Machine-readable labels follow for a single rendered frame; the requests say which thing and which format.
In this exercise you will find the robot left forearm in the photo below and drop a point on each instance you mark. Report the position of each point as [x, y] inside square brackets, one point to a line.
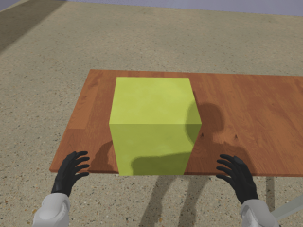
[53, 212]

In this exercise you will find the carton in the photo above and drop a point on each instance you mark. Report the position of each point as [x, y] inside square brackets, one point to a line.
[154, 124]

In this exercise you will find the table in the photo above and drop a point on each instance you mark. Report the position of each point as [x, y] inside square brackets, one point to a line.
[258, 118]

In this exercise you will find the robot right forearm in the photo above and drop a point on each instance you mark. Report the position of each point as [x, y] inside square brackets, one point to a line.
[255, 213]

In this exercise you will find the right robot hand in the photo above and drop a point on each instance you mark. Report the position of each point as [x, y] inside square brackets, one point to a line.
[241, 179]

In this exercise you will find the left robot hand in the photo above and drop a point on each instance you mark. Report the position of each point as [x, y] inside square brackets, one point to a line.
[66, 176]

